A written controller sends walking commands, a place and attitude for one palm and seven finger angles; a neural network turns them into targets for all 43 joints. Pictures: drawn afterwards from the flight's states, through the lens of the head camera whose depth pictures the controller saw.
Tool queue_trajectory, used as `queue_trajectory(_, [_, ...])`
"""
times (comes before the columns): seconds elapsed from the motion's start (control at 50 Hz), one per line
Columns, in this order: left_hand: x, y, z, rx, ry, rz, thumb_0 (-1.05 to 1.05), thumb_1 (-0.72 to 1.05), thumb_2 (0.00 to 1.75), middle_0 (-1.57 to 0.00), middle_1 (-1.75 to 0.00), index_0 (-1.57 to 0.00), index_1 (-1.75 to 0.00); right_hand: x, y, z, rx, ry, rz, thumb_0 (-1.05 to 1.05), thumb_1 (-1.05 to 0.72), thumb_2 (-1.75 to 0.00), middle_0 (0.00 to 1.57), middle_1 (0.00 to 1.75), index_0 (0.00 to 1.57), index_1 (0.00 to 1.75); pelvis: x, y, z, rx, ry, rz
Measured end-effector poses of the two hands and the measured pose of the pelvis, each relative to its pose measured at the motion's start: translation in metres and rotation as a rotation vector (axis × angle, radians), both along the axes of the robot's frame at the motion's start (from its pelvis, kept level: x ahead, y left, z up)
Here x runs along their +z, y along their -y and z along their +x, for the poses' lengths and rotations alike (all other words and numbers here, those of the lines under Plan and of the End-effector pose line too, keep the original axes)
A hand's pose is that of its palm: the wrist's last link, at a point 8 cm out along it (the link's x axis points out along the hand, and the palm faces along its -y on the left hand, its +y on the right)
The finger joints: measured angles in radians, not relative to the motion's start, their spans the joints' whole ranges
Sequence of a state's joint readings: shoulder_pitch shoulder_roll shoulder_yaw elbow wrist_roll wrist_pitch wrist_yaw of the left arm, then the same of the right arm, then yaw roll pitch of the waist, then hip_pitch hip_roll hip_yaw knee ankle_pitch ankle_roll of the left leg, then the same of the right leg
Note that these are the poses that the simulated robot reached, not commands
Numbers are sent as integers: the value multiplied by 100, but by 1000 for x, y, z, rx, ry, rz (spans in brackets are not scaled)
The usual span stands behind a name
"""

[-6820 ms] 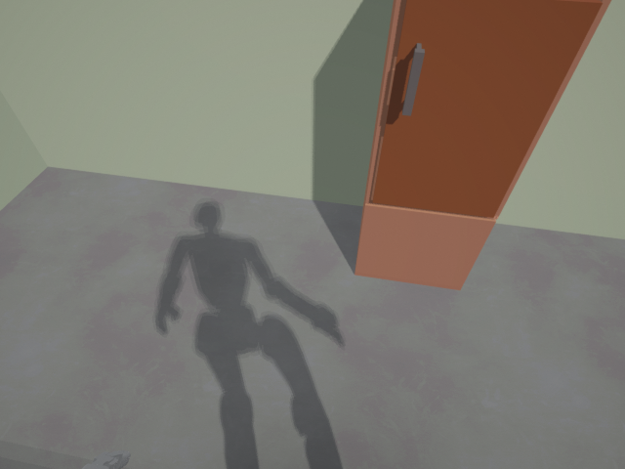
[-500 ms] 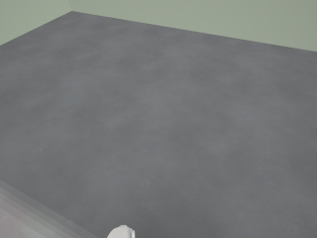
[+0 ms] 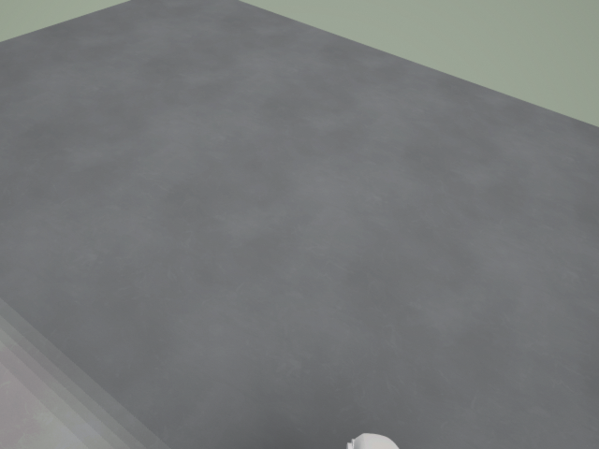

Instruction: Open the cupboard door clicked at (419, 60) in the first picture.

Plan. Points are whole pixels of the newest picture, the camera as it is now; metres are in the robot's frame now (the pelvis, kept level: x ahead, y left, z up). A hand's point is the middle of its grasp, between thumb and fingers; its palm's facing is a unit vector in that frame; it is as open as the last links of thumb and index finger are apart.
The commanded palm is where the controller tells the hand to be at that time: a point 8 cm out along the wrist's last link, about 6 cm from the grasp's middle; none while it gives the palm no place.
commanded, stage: turn to face it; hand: left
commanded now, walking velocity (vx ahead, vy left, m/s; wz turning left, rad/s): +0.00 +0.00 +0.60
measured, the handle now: out of the picture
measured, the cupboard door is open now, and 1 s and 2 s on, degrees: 0 0 0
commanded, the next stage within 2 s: none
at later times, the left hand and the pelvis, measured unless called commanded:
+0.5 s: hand out of the picture -0.01 +0.17 -0.14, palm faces +0.32 -0.89 -0.31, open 7.3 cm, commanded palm none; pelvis -0.01 -0.06 +0.01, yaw +18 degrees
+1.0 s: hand out of the picture -0.10 +0.21 -0.17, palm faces +0.60 -0.75 -0.26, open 7.3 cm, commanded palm none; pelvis -0.02 +0.00 +0.00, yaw +36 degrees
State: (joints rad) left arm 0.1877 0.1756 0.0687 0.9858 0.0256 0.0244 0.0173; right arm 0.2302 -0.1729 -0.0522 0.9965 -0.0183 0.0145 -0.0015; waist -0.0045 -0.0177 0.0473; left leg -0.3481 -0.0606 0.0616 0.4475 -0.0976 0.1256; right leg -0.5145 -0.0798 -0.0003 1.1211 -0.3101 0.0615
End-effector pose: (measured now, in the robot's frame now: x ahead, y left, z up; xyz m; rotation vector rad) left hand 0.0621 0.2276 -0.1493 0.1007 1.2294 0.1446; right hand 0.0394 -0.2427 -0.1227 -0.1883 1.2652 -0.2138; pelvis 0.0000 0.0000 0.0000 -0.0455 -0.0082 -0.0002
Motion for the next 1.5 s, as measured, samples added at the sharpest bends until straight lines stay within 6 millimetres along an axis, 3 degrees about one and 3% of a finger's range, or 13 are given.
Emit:
queue_trajectory(0.12, [13,-12,17,39,60,43,0,91,90,-20,-30,-20,-30,-1,1,-1,14,-18,18,0,-92,-89,20,30,21,30,2,4,3,62,-22,0])
queue_trajectory(0.26, [24,-12,4,98,64,92,0,91,90,-20,-30,-20,-30,-6,18,4,63,-43,31,0,-91,-89,20,30,21,30,2,20,-1,143,-46,3])
queue_trajectory(0.34, [30,-2,-20,155,55,116,0,91,90,-20,-30,-20,-30,-12,35,11,111,-64,38,0,-91,-89,20,30,21,30,2,35,-5,194,-54,13])
queue_trajectory(0.42, [35,11,-63,223,7,151,0,91,90,-20,-30,-20,-30,-18,52,26,163,-69,40,1,-91,-89,20,30,20,30,2,49,-9,245,-50,34])
queue_trajectory(0.56, [41,31,-107,323,-42,150,1,91,90,-20,-30,-20,-30,-12,59,61,294,-65,36,1,-91,-89,20,30,20,30,8,57,-9,358,-33,68])
queue_trajectory(0.68, [32,44,-138,409,-61,97,1,91,90,-20,-30,-20,-30,-15,29,103,438,-67,28,1,-91,-89,20,30,20,30,5,48,-13,444,-34,84])
queue_trajectory(0.82, [0,30,-198,542,-147,32,0,91,90,-20,-30,-21,-30,-11,-54,167,629,77,22,1,-91,-89,20,30,20,30,-13,17,-21,531,-46,58])
queue_trajectory(0.88, [-6,15,-214,580,-179,32,1,91,90,-20,-30,-21,-30,-1,-82,180,677,146,29,1,-91,-89,20,30,20,30,-13,11,-24,555,-41,57])
queue_trajectory(1.02, [16,-22,-195,631,-52,95,1,91,90,-20,-30,-20,-30,12,-102,179,733,147,25,0,-91,-89,20,30,21,30,1,4,-24,635,-25,27])
queue_trajectory(1.16, [38,-34,-157,651,83,173,1,91,90,-20,-30,-20,-30,-3,-90,172,756,72,55,0,-90,-89,21,30,21,30,1,14,-14,715,-24,36])
queue_trajectory(1.24, [45,-22,-141,664,131,217,0,91,90,-20,-30,-20,-30,-22,-74,177,763,26,75,0,-90,-89,21,30,21,30,-6,28,-2,762,-32,54])
queue_trajectory(1.3, [51,-4,-142,683,140,238,0,91,90,-20,-30,-20,-30,-31,-64,183,780,-5,78,1,-91,-89,20,30,21,30,-7,36,3,816,-20,55])
queue_trajectory(1.5, [49,64,-196,868,42,177,0,91,90,-20,-30,-21,-30,-20,-67,199,917,-73,48,1,-91,-89,20,30,20,30,6,48,5,957,-15,84])
